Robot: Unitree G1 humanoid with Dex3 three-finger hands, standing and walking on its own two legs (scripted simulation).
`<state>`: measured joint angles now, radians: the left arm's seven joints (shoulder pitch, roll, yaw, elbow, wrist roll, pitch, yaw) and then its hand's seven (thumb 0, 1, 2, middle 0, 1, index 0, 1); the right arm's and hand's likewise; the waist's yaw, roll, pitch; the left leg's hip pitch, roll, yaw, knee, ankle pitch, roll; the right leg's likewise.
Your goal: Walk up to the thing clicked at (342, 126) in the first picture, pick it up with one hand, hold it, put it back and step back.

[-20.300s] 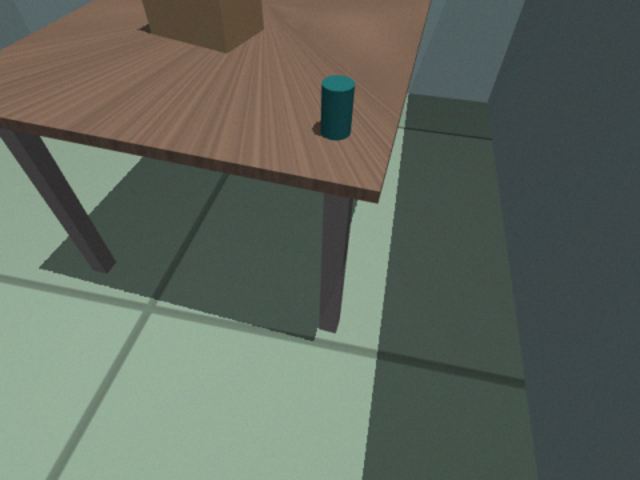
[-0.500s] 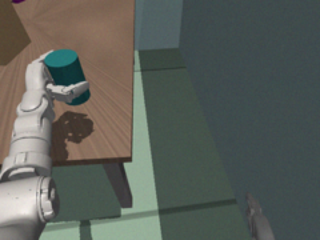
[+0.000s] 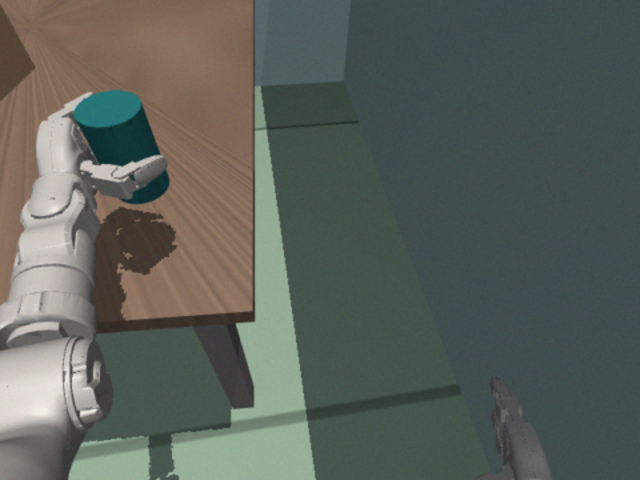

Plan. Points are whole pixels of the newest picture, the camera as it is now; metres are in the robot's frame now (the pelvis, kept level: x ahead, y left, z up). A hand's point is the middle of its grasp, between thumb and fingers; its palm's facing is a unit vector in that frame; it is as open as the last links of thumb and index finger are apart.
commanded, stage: lower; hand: left
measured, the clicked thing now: (127, 150) +0.48 +0.18 +0.17
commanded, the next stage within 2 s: loosen in 1.14 s
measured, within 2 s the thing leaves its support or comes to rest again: rests again in 1.22 s
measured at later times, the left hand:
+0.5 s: hand (143, 182) +0.50 +0.19 +0.10, palm faces +0.14 -0.99 +0.02, open 9.9 cm
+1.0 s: hand (152, 195) +0.51 +0.19 +0.06, palm faces +0.12 -0.99 +0.02, open 9.9 cm
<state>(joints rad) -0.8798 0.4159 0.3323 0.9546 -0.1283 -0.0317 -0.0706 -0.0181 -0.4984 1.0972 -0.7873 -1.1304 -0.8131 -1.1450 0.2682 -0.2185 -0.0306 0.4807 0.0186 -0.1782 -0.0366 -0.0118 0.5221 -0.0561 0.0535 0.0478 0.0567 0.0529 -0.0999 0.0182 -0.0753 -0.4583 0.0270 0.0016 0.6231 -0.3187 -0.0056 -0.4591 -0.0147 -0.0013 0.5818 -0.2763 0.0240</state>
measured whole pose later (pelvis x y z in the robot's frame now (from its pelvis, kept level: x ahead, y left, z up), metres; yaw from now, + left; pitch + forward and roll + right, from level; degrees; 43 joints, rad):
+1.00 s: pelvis +0.00 +0.00 -0.04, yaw -1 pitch +18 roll -2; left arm -0.86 0.46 0.39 1.05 -0.10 -0.23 -0.10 -0.02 -0.50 1.10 -0.79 -1.12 -0.82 -1.14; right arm 0.31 -0.23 -0.03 0.27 -0.02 -0.06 0.00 -0.01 0.51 -0.06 0.05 0.05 0.06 0.05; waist -0.16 0.02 -0.11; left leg -0.78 0.05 0.00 0.91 -0.44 0.00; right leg -0.77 0.00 0.00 0.84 -0.38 0.03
